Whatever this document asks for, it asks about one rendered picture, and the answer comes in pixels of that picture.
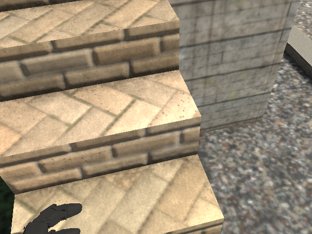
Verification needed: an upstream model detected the robot left hand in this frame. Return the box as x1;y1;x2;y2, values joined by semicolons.
22;203;83;234

